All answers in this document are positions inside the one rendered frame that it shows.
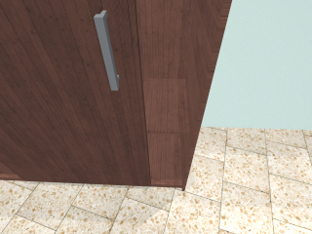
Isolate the wardrobe door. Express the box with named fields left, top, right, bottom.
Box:
left=0, top=0, right=151, bottom=187
left=0, top=162, right=15, bottom=175

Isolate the handle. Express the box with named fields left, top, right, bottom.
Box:
left=94, top=10, right=120, bottom=91

